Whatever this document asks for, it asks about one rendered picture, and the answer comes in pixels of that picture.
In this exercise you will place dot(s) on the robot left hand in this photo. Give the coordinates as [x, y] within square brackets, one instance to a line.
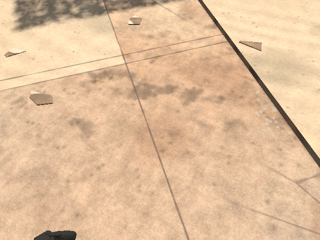
[57, 235]

